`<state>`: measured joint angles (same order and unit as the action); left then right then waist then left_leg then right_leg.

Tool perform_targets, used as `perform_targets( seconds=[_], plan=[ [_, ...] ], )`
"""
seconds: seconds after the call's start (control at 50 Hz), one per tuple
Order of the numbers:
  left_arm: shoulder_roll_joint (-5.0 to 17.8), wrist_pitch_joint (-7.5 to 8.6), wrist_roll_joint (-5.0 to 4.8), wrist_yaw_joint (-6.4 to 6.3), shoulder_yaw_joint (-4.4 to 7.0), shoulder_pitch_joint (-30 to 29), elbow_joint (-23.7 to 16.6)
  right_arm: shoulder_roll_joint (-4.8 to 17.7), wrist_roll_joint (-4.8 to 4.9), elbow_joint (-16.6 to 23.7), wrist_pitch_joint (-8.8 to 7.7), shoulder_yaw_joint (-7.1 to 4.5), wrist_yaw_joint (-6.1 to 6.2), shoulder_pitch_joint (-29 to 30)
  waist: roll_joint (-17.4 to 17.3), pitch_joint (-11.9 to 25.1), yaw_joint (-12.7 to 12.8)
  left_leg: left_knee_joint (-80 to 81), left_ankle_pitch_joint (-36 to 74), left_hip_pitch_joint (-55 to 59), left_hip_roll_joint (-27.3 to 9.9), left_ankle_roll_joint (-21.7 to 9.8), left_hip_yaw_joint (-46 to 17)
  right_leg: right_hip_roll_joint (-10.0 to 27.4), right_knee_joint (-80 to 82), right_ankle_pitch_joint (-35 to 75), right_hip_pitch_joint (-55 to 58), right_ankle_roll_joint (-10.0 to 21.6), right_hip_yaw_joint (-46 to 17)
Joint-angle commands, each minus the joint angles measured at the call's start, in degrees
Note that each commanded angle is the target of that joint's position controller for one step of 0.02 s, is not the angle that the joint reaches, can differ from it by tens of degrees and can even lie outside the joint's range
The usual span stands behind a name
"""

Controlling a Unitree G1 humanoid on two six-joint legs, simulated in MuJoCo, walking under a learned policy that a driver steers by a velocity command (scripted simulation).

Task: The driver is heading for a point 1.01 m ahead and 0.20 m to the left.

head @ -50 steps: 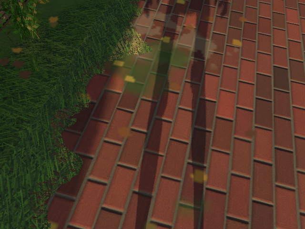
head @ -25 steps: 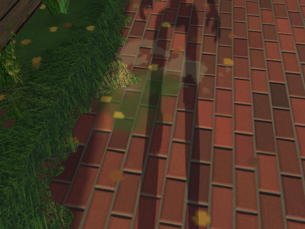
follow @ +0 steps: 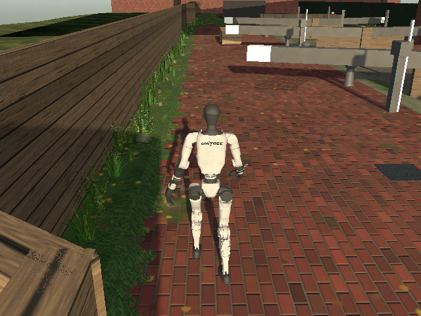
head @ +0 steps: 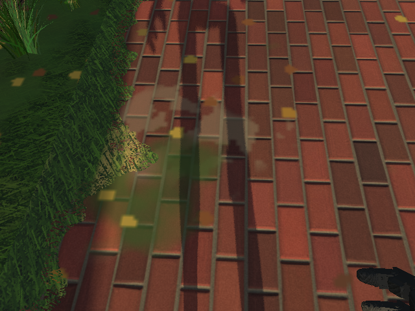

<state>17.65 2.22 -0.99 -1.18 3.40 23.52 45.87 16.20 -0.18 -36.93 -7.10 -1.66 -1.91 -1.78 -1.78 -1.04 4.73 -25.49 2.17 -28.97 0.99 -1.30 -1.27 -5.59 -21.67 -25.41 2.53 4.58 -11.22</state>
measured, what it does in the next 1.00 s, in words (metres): walks ahead, turning left: right foot, then left foot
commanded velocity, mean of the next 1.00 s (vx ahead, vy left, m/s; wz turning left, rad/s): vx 0.50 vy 0.00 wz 0.40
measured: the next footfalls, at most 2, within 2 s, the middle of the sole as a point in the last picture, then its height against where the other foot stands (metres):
right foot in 0.48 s outside the picture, level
left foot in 0.98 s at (166, 258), level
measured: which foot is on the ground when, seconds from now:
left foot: down 0.00-0.46, up 0.48-0.96, down 0.98-1.00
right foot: down 0.00-0.04, up 0.06-0.46, down 0.48-1.00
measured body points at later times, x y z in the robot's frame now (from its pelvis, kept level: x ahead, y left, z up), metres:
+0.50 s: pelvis +0.29 -0.01 +0.00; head +0.31 -0.02 +0.45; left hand +0.48 +0.26 -0.05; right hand +0.35 -0.30 -0.12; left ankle +0.15 +0.11 -0.71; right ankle +0.40 -0.11 -0.73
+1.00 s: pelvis +0.53 +0.09 -0.01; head +0.56 +0.12 +0.44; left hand +0.38 +0.35 -0.13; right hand +0.85 +0.01 -0.07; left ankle +0.58 +0.22 -0.73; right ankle +0.41 -0.11 -0.71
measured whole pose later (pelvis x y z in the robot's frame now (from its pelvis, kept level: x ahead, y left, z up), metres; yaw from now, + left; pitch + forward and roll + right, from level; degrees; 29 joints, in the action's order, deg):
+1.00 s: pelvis +0.53 +0.09 -0.01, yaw +29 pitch +2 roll -1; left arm 18.2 3.1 -1.0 -0.3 3.9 21.1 49.5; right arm 16.0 0.9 -32.3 -1.7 -2.7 -2.7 -2.5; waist -0.9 -3.4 4.4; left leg -34.3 -5.9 -29.2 0.3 -5.0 2.3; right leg 4.9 -33.4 -26.9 1.4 -1.7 11.7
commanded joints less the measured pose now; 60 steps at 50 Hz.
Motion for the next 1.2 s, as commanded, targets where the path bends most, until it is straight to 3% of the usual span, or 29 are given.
perform_targets(
  seconds=[0.02, 0.04, 0.06, 0.08, 0.1, 0.14, 0.2, 0.28, 0.36, 0.44, 0.46, 0.48, 0.5, 0.52, 0.54, 0.56, 0.62, 0.7, 0.88, 0.94, 0.98, 1.0, 1.02, 1.04, 1.06, 1.08, 1.1, 1.12, 1.2],
  plan=[
    [6.5, -0.04, 1.43, -0.05, 0.91, -2.1, -4.3, 12.0, -0.7, 0.2, -0.69, -4.21, 0.7, -17.2, 5.5, 15.5, -11.1, -3.7, 1.4, 30.2, -7.5, -7.9, -6.4, 10.1, -25.7, 46.9, -9.1, 2.1, -1.7],
    [1.6, 0.73, 0.56, 0.48, -0.53, 7.2, -4.0, 16.1, -0.62, -2.3, -0.06, -5.66, 0.38, -23.5, -11.9, 24.3, -8.4, -1.2, -9.6, 52.2, -20.2, -18.9, -32.9, 0.1, -48.9, 13.8, -31.3, -3.0, 3.1],
    [4.2, 1.59, 0.48, 0.85, -0.66, 6.3, -3.7, 11.2, 1.12, -2.9, 0.14, -4.4, -0.24, -24.0, -12.8, 23.0, -8.9, 6.8, -19.2, 52.9, -21.3, -18.6, -44.5, 0.6, -53.6, -6.4, -39.7, -2.9, 1.0],
    [8.1, 2.19, -0.46, 1.23, 0.36, -1.5, -5.3, 8.3, 1.74, -2.1, 0.52, -3.54, 0.0, -19.2, -6.9, 12.4, -9.5, 8.0, -23.4, 44.6, -19.5, -15.9, -37.2, 4.5, -55.3, -2.7, -44.1, -2.6, 1.8],
    [7.9, 2.95, -0.29, 1.35, 0.11, -7.0, -6.8, 7.9, 1.01, -1.1, 1.12, -3.26, 0.2, -15.6, -0.9, 6.4, -9.0, 9.5, -20.1, 35.9, -17.0, -14.4, -31.4, 6.6, -52.7, 1.4, -43.9, -2.3, 3.7],
    [6.6, 3.88, 1.26, 1.55, 0.29, -9.6, -7.9, 7.1, -0.01, -0.6, 1.51, -2.8, 0.4, -13.2, 0.7, 1.0, -6.0, 12.1, -8.3, 25.2, -13.1, -13.8, -24.8, 9.5, -45.1, 5.8, -41.1, -3.0, 4.9],
    [4.0, 3.69, 1.92, 1.54, -0.43, -8.0, -8.0, 7.2, 0.73, -0.8, 1.7, -2.92, 0.93, -13.2, -2.5, 1.9, -4.0, 14.0, -1.0, 20.1, -10.6, -14.8, -19.7, 10.0, -35.8, 6.4, -37.2, -5.5, 6.9],
    [1.9, 3.92, 1.96, 1.6, -1.64, -16.9, -10.5, 10.2, 1.4, -1.9, 2.45, -4.06, 2.18, -15.3, -2.5, 0.2, -6.5, 14.7, -2.1, 13.1, -7.5, -12.7, -14.1, 8.0, -18.5, 20.7, -31.4, -7.8, 8.4],
    [3.5, 4.49, 0.84, 2.09, -1.02, -22.2, -11.9, 10.5, 2.02, -3.2, 3.57, -4.35, 2.69, -19.7, -2.9, 0.6, -8.2, 11.6, -7.9, 14.2, -7.9, -10.3, -16.9, 5.4, -9.7, 28.1, -26.0, -8.1, 6.9],
    [6.3, 5.04, 0.44, 1.86, 0.87, -17.7, -11.2, 9.0, 1.84, -2.8, 4.45, -4.19, 2.83, -19.3, -4.5, 2.1, -4.2, 3.5, -11.0, 16.4, -7.9, -7.0, -21.1, 5.9, -4.5, 22.0, -16.9, -4.7, 6.8],
    [7.9, 5.2, 0.9, 1.45, 1.71, -12.6, -10.4, 6.8, 1.48, -2.4, 4.4, -3.47, 2.68, -19.1, -3.6, 5.4, -1.6, -3.7, -10.8, 14.1, -5.1, -5.2, -19.1, 8.7, -3.5, 20.1, -8.7, -2.8, 5.3],
    [11.3, 5.07, 1.54, 0.93, 2.66, -4.0, -9.6, 2.6, 0.35, -1.2, 4.22, -2.05, 2.51, -20.0, 4.7, 13.2, 1.4, -20.9, -21.6, 7.2, -0.9, -2.8, -13.5, 19.6, -3.5, 15.9, 4.6, 0.9, -5.1],
    [15.5, 3.93, 1.86, 1.33, 3.73, -1.1, -7.8, 0.6, 2.13, 0.9, 3.55, -1.24, 2.48, -27.2, 22.3, 17.5, -2.4, -37.2, -38.1, -10.5, 4.0, -0.4, -6.9, 30.5, 2.9, 2.2, 15.9, 9.5, -31.1],
    [10.3, 3.77, 1.04, 1.65, 2.85, -2.7, -8.2, 6.6, 3.02, -0.7, 3.7, -2.5, 2.8, -25.9, 15.1, 12.3, -1.2, -44.9, -34.4, -16.8, -0.5, 0.6, -8.2, 29.8, 5.4, -8.3, 12.0, 9.2, -33.3],
    [7.0, 3.69, 0.82, 1.53, 1.97, -4.7, -8.5, 9.1, 2.54, -0.3, 4.08, -3.27, 2.81, -20.5, 9.9, 6.2, -0.2, -46.6, -28.9, -17.8, -2.2, 0.8, -7.5, 27.1, 5.6, -4.5, 6.4, 7.0, -23.7],
    [5.6, 3.64, 1.3, 1.63, 1.4, -7.5, -8.6, 8.5, 1.91, -0.2, 4.43, -3.37, 2.86, -18.2, 6.6, 3.5, -1.2, -45.7, -24.7, -15.6, -3.9, 1.3, -6.5, 24.2, 6.3, 4.0, 0.9, 5.7, -16.0],
    [3.6, 3.88, 1.88, 1.47, 0.98, -10.4, -7.4, 5.8, 1.85, 1.1, 5.22, -3.38, 2.04, -16.0, 9.2, 0.1, -3.5, -41.1, -19.3, -11.3, -6.9, 1.8, -5.2, 19.8, 10.0, 16.8, -7.4, 4.9, -3.2],
    [6.0, 4.41, 1.42, 1.3, 2.02, -9.5, -5.2, 3.6, 1.36, 3.2, 5.72, -2.67, 1.51, -12.0, 6.2, -0.8, -3.5, -33.7, -13.7, -13.5, -7.7, 2.8, -4.4, 20.7, 12.5, 26.5, -7.2, 6.7, 4.3],
    [10.2, 2.51, -0.15, 0.9, 3.06, -5.5, -1.0, 3.0, 1.71, 8.0, 4.85, -1.85, -1.47, 1.4, 4.7, -3.8, 0.0, -11.9, -4.3, -9.1, -5.3, -0.9, 2.3, 21.2, 10.5, 36.0, 0.1, 3.3, 17.1],
    [12.4, 1.52, -0.89, 0.65, 3.54, -4.3, 0.0, 5.5, 1.08, 8.4, 5.09, -3.21, -1.5, -2.3, 6.7, 0.5, -4.1, -9.4, -12.7, 2.0, -0.1, -4.6, 5.9, 21.6, -0.3, 60.9, 2.2, 2.2, 19.4],
    [10.5, 1.51, -0.44, 0.48, 2.23, -3.8, 0.3, 10.2, 1.11, 4.1, 5.59, -5.94, -0.03, -18.6, 4.0, 9.2, -13.3, -4.9, -6.5, 30.0, 0.3, -8.4, 2.3, 18.6, -21.4, 56.2, -11.0, -0.5, 21.6],
    [3.1, 2.39, 1.68, 1.32, -0.42, 0.9, -2.3, 16.9, 0.54, 3.2, 5.58, -6.91, 0.94, -22.6, -10.1, 16.8, -10.2, -4.5, -9.3, 53.2, -17.3, -16.7, -25.2, 10.4, -44.9, 11.4, -36.1, -4.1, 21.4],
    [5.3, 3.76, 0.29, 1.9, -0.45, 0.6, -0.9, 14.2, 0.5, 4.3, 5.07, -5.83, 0.88, -24.4, -7.9, 27.3, -12.1, 4.0, -13.3, 55.1, -25.5, -21.5, -44.1, 5.7, -55.6, -9.8, -41.1, -4.1, 8.7],
    [9.8, 4.02, -2.27, 2.26, 1.17, -6.2, -2.6, 11.1, 0.09, 3.3, 4.48, -4.66, 0.43, -21.9, -3.2, 18.5, -13.0, 5.5, -12.1, 48.2, -23.0, -17.8, -33.6, 8.6, -57.4, -6.1, -45.3, -3.6, 6.1],
    [8.7, 4.11, -2.59, 2.21, 0.8, -9.2, -3.8, 9.9, 0.26, 2.5, 4.05, -4.23, 0.37, -18.7, -2.7, 10.6, -11.0, 6.5, -8.6, 38.9, -20.2, -15.3, -23.9, 10.9, -53.6, -1.4, -45.6, -3.2, 7.1],
    [7.7, 3.87, -1.4, 1.82, 0.78, -9.8, -3.3, 7.9, 0.28, 1.9, 3.66, -3.67, 0.33, -15.3, -1.1, 6.4, -8.6, 8.0, -5.7, 31.5, -17.5, -13.4, -18.0, 13.0, -49.4, 2.5, -43.7, -3.6, 7.4],
    [7.4, 2.9, -0.7, 1.51, 1.06, -8.7, -2.3, 5.4, 0.03, 1.9, 3.13, -2.97, 0.15, -12.5, -1.3, 3.6, -6.4, 10.5, -3.4, 26.2, -14.4, -11.2, -12.8, 14.3, -46.8, 6.4, -40.2, -3.5, 7.0],
    [6.3, 1.97, -0.88, 1.57, 0.97, -5.2, -1.5, 5.9, -0.36, 1.7, 2.55, -3.16, 0.2, -11.4, -4.7, 4.1, -4.6, 12.9, -2.3, 22.3, -15.2, -12.0, -10.8, 14.5, -46.8, 9.0, -36.2, -4.4, 6.5],
    [4.0, 0.16, -0.84, 1.01, 0.93, -6.7, -1.3, 5.4, -0.97, -1.1, 0.65, -3.55, 0.62, -10.6, -1.7, -0.1, -3.8, 17.6, 1.5, 18.8, -14.0, -11.5, -1.9, 13.9, -41.1, 16.3, -39.2, -6.6, 4.8]
  ],
)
